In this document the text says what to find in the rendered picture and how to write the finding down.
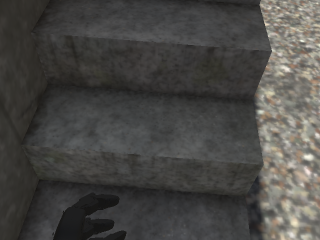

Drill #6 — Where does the left robot hand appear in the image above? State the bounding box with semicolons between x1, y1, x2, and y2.
52;192;127;240

